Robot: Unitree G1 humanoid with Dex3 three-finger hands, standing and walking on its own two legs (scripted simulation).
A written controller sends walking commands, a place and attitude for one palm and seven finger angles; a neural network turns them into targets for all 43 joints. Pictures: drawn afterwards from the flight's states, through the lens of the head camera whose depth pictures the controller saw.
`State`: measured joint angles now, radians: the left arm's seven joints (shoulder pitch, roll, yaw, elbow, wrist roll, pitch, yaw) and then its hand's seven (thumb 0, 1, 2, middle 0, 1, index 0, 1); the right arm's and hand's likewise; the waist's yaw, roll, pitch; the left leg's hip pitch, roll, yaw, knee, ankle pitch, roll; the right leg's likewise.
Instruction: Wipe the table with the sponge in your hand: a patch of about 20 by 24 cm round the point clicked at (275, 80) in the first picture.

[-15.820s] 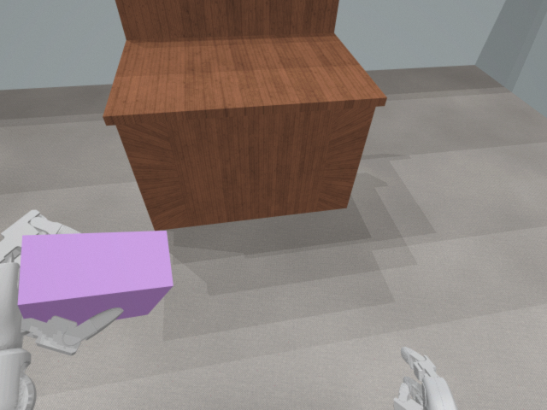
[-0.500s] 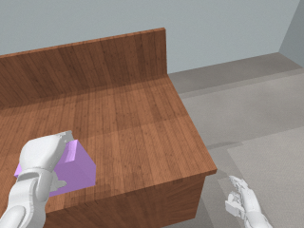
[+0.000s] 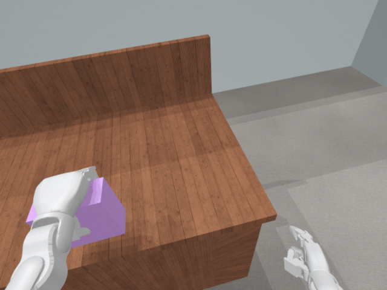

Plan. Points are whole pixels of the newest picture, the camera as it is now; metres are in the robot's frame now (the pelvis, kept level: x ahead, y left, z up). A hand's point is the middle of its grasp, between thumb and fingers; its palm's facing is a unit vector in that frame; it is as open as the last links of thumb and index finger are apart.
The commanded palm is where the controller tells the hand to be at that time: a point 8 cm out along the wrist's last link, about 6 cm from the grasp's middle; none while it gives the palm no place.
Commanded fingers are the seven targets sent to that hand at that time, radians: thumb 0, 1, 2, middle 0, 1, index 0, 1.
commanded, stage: move the sponge above the wiping area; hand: left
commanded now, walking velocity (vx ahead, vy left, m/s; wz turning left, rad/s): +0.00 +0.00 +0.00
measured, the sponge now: (87, 220) +0.22 +0.28 +0.03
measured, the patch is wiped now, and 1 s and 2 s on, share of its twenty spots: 0.00 0.00 0.00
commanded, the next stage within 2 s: lower the sponge onto the table in 1.78 s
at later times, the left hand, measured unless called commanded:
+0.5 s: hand (78, 208) +0.23 +0.29 +0.06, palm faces -0.03 -0.08 -1.00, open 10.2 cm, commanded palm +0.21 +0.28 +0.12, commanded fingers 0.00 0.10 1.30 -1.20 -1.60 -1.20 -1.60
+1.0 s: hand (89, 204) +0.25 +0.28 +0.04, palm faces -0.03 -0.07 -1.00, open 10.2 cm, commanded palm +0.23 +0.28 +0.11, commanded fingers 0.00 0.10 1.30 -1.20 -1.60 -1.20 -1.60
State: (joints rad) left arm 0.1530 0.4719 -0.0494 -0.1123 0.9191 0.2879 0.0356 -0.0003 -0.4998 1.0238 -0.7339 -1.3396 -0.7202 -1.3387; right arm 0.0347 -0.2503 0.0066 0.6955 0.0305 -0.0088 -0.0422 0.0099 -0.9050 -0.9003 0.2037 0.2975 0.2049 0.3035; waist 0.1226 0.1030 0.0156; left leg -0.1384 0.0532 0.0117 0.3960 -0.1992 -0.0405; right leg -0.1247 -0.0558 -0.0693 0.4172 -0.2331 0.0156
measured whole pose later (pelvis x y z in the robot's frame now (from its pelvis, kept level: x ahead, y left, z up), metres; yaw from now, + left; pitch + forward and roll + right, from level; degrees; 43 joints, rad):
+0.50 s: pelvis +0.00 +0.00 +0.00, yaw +0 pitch -3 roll +0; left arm 0.11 0.47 -0.04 0.00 0.93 0.27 0.05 0.00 -0.50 1.02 -0.73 -1.34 -0.72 -1.34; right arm 0.03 -0.25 0.00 0.70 0.03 -0.01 -0.05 0.01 -0.91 -0.90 0.20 0.30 0.21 0.30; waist 0.12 0.10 0.01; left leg -0.15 0.06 0.00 0.41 -0.20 -0.04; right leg -0.13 -0.05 -0.08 0.43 -0.24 0.01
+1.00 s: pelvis +0.00 +0.00 +0.00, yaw +0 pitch -2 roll +0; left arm 0.04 0.43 -0.09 0.11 0.96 0.28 0.11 0.00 -0.50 1.03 -0.73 -1.34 -0.72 -1.34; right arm 0.04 -0.24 0.00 0.72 0.04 -0.02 -0.05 0.01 -0.91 -0.90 0.20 0.30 0.20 0.30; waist 0.11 0.08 0.00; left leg -0.18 0.05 0.01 0.42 -0.21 -0.04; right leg -0.16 -0.06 -0.07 0.44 -0.25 0.01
